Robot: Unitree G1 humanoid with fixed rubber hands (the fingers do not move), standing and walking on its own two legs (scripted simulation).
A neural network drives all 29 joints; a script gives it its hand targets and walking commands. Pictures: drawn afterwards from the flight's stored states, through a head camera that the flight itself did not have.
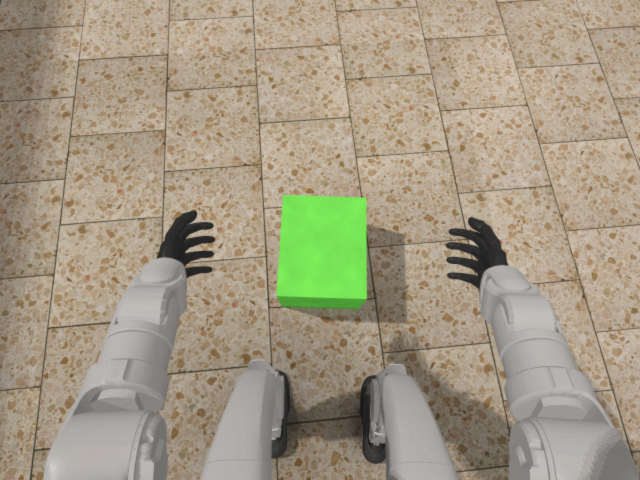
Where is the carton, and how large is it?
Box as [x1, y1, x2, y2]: [276, 195, 366, 308]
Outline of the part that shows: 283,195 276,294 282,306 358,308 366,299 365,198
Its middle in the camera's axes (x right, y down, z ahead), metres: +0.00 +0.04 +1.04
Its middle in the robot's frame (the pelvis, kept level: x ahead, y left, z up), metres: +0.53 +0.01 -0.60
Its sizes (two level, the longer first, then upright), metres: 0.261 0.214 0.178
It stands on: the floor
